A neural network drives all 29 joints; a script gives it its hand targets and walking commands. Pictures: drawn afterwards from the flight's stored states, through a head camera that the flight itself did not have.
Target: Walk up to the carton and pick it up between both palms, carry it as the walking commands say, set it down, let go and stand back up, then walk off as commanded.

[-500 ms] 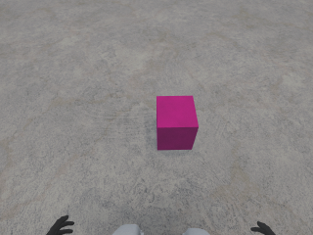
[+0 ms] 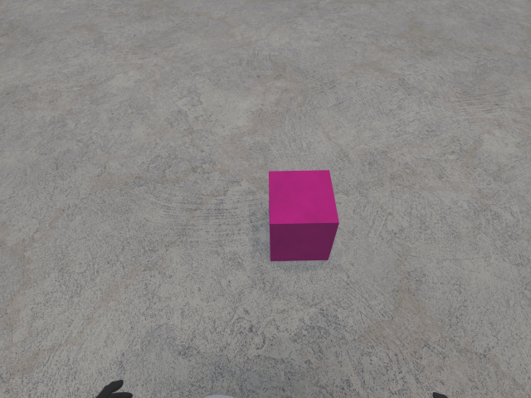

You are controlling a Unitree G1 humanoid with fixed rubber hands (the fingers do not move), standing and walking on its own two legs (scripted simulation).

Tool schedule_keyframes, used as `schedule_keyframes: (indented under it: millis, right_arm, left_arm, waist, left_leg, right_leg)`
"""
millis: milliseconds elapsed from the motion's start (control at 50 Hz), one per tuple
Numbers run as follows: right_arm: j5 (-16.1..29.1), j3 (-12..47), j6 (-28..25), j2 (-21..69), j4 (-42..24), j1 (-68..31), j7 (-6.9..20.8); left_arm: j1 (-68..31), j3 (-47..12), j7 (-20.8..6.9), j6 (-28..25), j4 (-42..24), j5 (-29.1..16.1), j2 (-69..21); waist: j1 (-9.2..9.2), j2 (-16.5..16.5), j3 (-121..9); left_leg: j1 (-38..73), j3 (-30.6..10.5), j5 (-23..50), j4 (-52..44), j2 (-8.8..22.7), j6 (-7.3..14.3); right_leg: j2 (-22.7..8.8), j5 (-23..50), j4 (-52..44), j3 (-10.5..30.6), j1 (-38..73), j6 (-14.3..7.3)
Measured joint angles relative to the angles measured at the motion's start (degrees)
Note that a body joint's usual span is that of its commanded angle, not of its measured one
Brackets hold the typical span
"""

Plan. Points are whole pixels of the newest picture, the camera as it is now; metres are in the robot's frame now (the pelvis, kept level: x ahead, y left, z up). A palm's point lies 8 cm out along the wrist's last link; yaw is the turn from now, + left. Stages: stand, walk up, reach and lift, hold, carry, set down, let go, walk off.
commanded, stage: stand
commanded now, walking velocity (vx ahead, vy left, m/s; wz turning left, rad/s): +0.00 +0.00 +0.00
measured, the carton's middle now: (299, 216) +0.84 -0.09 -0.62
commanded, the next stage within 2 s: walk up in 0.18 s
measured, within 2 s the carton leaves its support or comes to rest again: neither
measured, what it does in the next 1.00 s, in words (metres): walks ahead: left foot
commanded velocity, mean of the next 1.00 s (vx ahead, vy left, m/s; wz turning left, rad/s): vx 0.28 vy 0.00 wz -0.01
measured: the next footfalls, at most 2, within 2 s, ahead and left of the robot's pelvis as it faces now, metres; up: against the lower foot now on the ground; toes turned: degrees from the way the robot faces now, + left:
left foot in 0.94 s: +0.31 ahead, +0.13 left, +0.00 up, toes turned +9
right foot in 1.22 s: +0.31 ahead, -0.12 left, +0.00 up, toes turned -7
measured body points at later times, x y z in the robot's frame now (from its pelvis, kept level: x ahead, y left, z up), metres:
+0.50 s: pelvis +0.01 -0.01 +0.01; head +0.02 -0.02 +0.46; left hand +0.09 +0.27 -0.13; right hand +0.07 -0.29 -0.13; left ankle +0.01 +0.12 -0.73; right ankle +0.00 -0.13 -0.72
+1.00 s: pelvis +0.17 +0.01 -0.01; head +0.21 +0.01 +0.43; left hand +0.05 +0.21 -0.16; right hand +0.30 -0.22 -0.16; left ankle +0.27 +0.12 -0.73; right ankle +0.03 -0.12 -0.70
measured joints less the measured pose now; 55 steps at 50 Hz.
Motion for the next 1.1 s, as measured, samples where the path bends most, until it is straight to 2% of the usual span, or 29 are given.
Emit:
schedule_keyframes:
  millis: [380, 460, 500, 540, 580, 640, 700, 760, 800, 880, 940, 960, 1000, 1040, 1060, 1100]
  right_arm:
    - [0.1, 0.1, -0.2, -0.2, 2.8, -0.2, 0.1]
    - [-0.7, -1.6, 1.1, 1.6, 1.2, 1.5, 0.8]
    - [-0.8, -1.6, 0.5, 2.4, 0.7, 2.9, 0.9]
    - [-0.9, -1.7, -0.2, 2.9, 0.9, 4.6, 0.8]
    - [-0.7, -1.7, 0.2, 3.4, 2.1, 6.3, 0.9]
    - [-0.9, -2.4, 1.9, 3.4, 3.8, 9.1, 1.2]
    - [-1.1, -2.7, 1.9, 3.9, 4.6, 9.7, 2.0]
    - [-1.2, -2.8, 0.9, 4.1, 3.4, 7.8, 2.5]
    - [-1.1, -2.8, 0.5, 4.4, 2.2, 6.1, 2.9]
    - [-0.7, -2.5, 0.2, 5.5, 0.1, 2.1, 2.9]
    - [-0.5, -2.4, -0.7, 6.0, -1.3, -0.2, 2.3]
    - [-0.9, -2.6, -1.3, 6.1, -1.7, -1.1, 1.9]
    - [-1.6, -2.9, -2.3, 7.3, -2.3, -3.0, 1.2]
    - [-1.4, -2.5, -2.5, 8.5, -2.5, -3.9, 0.8]
    - [-1.3, -2.3, -2.3, 9.2, -2.6, -3.9, 0.7]
    - [-1.1, -2.1, -1.6, 10.2, -2.6, -3.1, 0.4]
  left_arm:
    - [-1.6, 0.1, -0.2, -0.2, 2.4, 0.0, 0.0]
    - [2.1, 0.5, -1.6, 1.6, -0.5, 0.5, 0.7]
    - [3.2, 0.4, -1.8, 1.5, -1.0, 0.7, 0.7]
    - [4.0, 0.2, -1.8, 0.6, -1.1, 0.7, 0.2]
    - [5.2, 0.0, -1.8, -0.4, -1.1, 0.6, -0.5]
    - [7.8, -0.1, -1.7, -1.6, -1.2, 1.1, -3.3]
    - [11.4, -0.6, -1.3, -2.4, -0.8, 1.4, -5.4]
    - [15.2, -0.9, -0.9, -3.1, 0.6, 1.4, -7.4]
    - [17.3, -0.9, -0.6, -3.0, 1.8, 1.1, -8.3]
    - [20.1, -0.6, -0.3, -2.5, 3.8, 0.9, -9.3]
    - [21.6, -0.3, -0.1, -2.3, 4.5, 0.8, -9.5]
    - [21.9, -0.2, 0.0, -2.3, 4.6, 0.4, -9.7]
    - [20.4, 0.0, 0.3, -1.6, 4.4, -0.3, -9.3]
    - [18.4, 0.7, 0.5, -1.1, 3.4, -0.3, -8.7]
    - [17.2, 0.9, 0.5, -0.9, 2.9, -0.1, -8.2]
    - [14.8, 1.2, 0.5, -0.5, 1.8, 0.4, -7.3]
  waist:
    - [-0.42, -0.1, -0.4]
    - [-0.24, -1.9, -3.4]
    - [-0.43, -2.5, -3.5]
    - [-0.70, -2.3, -3.1]
    - [-0.31, -2.3, -3.1]
    - [-0.58, 0.2, -4.6]
    - [0.66, 0.4, -5.0]
    - [1.98, 0.8, -3.9]
    - [2.39, 0.7, -3.0]
    - [2.80, 0.3, -1.3]
    - [3.27, -0.1, -0.5]
    - [3.27, 0.0, -0.2]
    - [3.45, -1.5, 1.7]
    - [3.21, -2.7, 3.1]
    - [2.78, -3.3, 3.4]
    - [1.79, -3.9, 3.3]
  left_leg:
    - [4.9, -0.3, 5.0, -9.3, 0.3, -0.3]
    - [2.3, 1.5, -3.7, -6.5, 0.2, 0.3]
    - [2.2, 2.0, -1.8, -6.8, 0.3, 0.2]
    - [2.7, 2.1, 2.2, -6.4, 0.9, -0.6]
    - [3.4, 2.6, 0.3, -3.9, 1.3, -1.9]
    - [-0.4, 1.4, -7.2, 7.5, 2.3, -0.2]
    - [-6.3, 3.5, -5.0, 18.2, 2.9, -0.3]
    - [-11.0, 4.5, -1.3, 21.6, 4.2, -0.9]
    - [-12.8, 4.8, 0.9, 19.2, 5.1, -1.6]
    - [-13.2, 5.8, 3.8, 7.4, 5.9, -2.4]
    - [-10.4, 8.0, 6.0, -1.7, 4.8, -1.4]
    - [-10.4, 8.3, 11.3, -2.0, 4.8, -0.4]
    - [-11.4, 9.5, 9.1, 2.9, 4.4, 1.1]
    - [-10.1, 10.5, 5.2, 4.2, 4.2, 1.5]
    - [-9.4, 10.8, 4.6, 4.1, 4.0, 1.3]
    - [-8.0, 11.2, 4.4, 3.4, 3.6, 1.0]
  right_leg:
    - [0.2, 4.9, -9.3, -0.3, 5.0, -0.2]
    - [-0.4, -6.5, -2.5, 1.1, 0.0, -1.0]
    - [-0.6, -8.1, 1.0, 1.0, -1.9, -1.1]
    - [-0.6, -6.7, 3.6, 0.2, -2.5, -1.0]
    - [-1.1, -2.6, 1.4, -0.3, -1.1, -1.3]
    - [0.0, -2.4, 1.0, -2.9, 1.1, -1.8]
    - [-0.4, -2.7, -3.5, -3.6, 5.1, -1.6]
    - [-0.4, -1.5, -8.5, -2.9, 9.0, -1.3]
    - [-0.6, -1.2, -11.3, -2.7, 11.6, -0.9]
    - [-1.1, -3.0, -13.3, -3.7, 15.3, 0.2]
    - [-2.0, -7.9, -8.1, -4.3, 15.1, 1.4]
    - [-2.3, -10.1, -2.5, -4.2, 12.9, 1.5]
    - [-3.0, -13.3, 14.6, -1.7, 5.7, 0.8]
    - [-2.8, -13.0, 27.5, -0.5, -1.1, -0.1]
    - [-2.9, -12.1, 30.5, -0.6, -3.8, -0.4]
    - [-3.6, -10.9, 30.9, -1.6, -7.7, -0.5]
